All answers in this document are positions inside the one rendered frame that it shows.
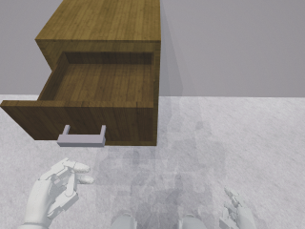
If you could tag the robot right shin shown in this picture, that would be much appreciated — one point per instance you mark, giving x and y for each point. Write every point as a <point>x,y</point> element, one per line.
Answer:
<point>189,216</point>

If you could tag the robot left hand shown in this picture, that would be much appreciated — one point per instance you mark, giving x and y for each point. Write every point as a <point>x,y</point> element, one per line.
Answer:
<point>47,200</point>

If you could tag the robot right hand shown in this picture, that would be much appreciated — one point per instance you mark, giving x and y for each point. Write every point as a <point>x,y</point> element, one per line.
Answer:
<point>241,217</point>

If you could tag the robot right thigh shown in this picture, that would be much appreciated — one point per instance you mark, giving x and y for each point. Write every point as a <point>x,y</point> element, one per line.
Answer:
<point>190,223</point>

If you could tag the drawer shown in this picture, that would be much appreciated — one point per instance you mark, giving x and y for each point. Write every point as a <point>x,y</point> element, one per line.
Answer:
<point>88,90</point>

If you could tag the handle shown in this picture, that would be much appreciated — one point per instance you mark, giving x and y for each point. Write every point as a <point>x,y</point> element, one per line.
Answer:
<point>82,141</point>

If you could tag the cabinet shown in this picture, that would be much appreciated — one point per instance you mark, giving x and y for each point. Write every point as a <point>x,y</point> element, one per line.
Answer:
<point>106,26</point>

